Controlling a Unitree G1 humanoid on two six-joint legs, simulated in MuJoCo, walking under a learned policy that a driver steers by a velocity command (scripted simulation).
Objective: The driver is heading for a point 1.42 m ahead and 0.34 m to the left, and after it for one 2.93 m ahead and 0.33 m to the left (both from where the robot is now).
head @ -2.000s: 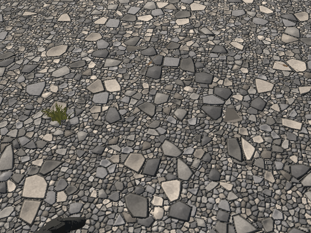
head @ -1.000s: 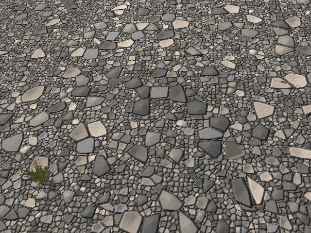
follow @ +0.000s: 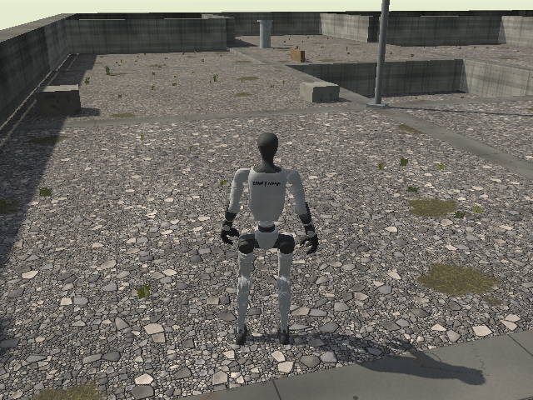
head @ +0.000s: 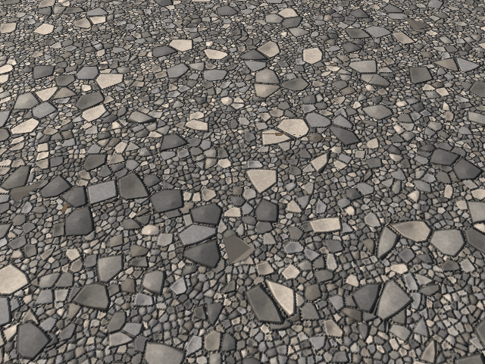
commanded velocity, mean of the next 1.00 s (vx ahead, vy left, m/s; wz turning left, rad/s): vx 0.09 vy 0.00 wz -0.01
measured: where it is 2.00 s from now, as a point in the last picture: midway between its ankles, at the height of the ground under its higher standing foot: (242, 325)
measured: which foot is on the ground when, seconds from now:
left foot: down 0.00-1.00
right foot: down 0.00-0.86, up 0.88-1.00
